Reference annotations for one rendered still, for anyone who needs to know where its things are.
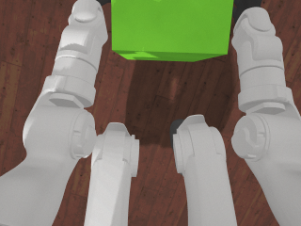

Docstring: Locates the left robot forearm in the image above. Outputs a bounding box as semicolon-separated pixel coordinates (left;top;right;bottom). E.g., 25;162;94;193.
23;0;108;143

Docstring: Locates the right robot forearm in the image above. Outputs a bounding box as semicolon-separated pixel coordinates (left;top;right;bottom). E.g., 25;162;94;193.
231;7;301;121

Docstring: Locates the robot right upper arm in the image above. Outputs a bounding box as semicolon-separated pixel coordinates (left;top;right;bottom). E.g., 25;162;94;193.
231;112;301;226

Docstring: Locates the carton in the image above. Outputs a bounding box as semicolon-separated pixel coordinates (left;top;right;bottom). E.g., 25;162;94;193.
111;0;234;62

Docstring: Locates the robot right thigh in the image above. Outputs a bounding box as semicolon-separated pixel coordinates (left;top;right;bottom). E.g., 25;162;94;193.
173;122;237;226

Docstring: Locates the right robot hand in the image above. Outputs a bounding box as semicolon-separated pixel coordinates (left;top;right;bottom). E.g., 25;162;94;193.
231;0;262;24

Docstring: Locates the robot left upper arm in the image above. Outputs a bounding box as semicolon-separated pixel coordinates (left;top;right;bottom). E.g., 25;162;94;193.
0;105;97;226

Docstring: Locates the robot right foot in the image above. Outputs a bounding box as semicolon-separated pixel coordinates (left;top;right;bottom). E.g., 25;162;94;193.
169;119;184;175

